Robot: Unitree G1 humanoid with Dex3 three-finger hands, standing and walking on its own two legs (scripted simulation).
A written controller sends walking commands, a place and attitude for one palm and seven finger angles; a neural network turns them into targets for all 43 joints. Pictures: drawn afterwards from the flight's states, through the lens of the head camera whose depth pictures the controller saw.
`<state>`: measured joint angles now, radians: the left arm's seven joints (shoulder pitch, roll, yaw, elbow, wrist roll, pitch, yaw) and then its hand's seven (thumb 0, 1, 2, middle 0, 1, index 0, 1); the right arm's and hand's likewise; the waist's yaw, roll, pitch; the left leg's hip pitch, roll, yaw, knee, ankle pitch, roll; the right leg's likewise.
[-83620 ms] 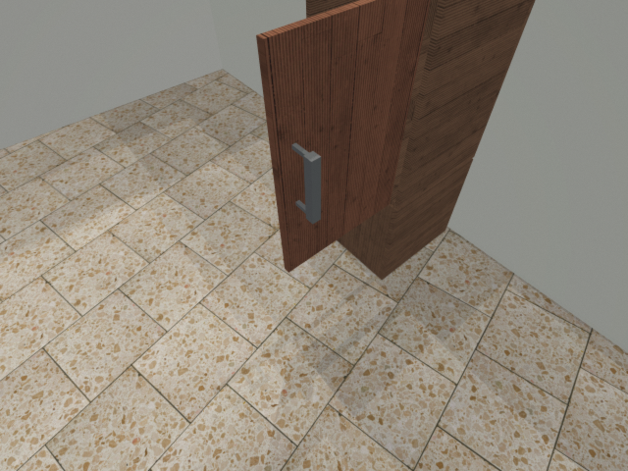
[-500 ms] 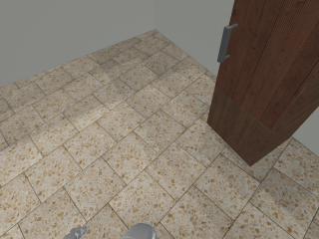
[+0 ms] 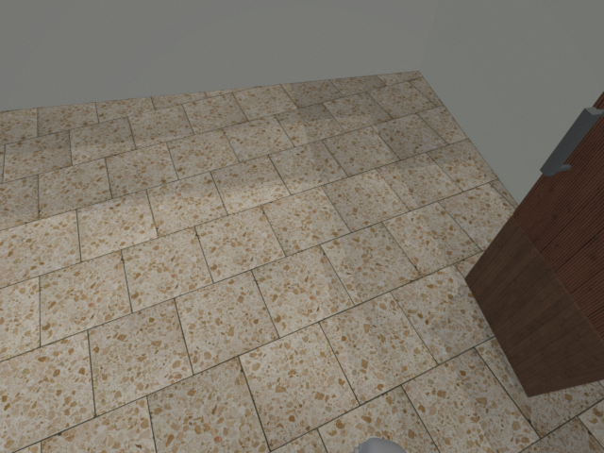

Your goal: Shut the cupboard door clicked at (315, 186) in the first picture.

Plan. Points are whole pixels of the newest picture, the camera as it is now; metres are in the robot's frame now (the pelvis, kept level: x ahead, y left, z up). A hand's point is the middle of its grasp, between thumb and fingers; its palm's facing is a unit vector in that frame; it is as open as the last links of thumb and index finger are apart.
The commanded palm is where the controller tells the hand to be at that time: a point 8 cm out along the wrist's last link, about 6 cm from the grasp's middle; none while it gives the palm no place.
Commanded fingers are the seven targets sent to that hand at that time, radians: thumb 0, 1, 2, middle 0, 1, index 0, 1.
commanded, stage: walk to a spot facing it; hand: left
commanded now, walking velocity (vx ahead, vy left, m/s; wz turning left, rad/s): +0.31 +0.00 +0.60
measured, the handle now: (577, 143) +0.74 -0.55 -0.04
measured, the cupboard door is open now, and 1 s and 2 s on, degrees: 1 1 1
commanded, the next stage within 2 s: turn to face it in 0.92 s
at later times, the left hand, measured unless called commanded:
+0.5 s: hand out of the picture +0.05 +0.12 -0.15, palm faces +0.42 -0.89 -0.18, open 7.4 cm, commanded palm none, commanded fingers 0.00 0.90 0.90 -0.20 -0.30 -0.20 -0.30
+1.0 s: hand (125, 343) +0.28 +0.32 -0.14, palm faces +0.52 -0.83 -0.21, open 7.4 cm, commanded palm none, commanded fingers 0.00 0.90 0.90 -0.20 -0.30 -0.20 -0.30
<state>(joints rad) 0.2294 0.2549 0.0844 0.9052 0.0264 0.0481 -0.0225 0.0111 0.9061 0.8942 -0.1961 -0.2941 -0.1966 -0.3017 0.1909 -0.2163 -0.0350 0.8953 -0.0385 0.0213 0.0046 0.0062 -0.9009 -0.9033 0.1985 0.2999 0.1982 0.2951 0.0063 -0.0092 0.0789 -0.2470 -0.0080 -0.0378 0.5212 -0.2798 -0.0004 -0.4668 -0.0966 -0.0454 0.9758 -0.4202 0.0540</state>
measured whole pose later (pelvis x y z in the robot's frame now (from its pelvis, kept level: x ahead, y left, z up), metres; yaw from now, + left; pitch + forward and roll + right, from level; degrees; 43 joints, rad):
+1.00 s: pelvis +0.28 +0.08 +0.01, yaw +32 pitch +0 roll +0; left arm 0.13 0.22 0.08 0.88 0.03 0.00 -0.02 0.01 0.91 0.89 -0.19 -0.29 -0.19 -0.30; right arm 0.31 -0.16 -0.02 1.00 -0.03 -0.04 -0.01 0.01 -0.90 -0.90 0.20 0.30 0.20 0.29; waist -0.03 -0.02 0.05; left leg -0.13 -0.07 0.04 0.36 -0.23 0.08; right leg -0.57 -0.14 -0.02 0.86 -0.15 0.06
